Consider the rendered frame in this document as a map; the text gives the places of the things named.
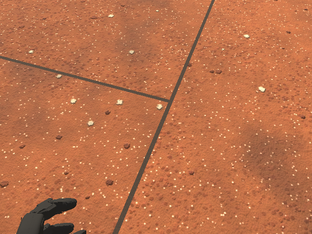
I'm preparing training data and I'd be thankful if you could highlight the left robot hand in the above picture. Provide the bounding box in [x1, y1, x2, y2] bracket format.
[16, 198, 87, 234]

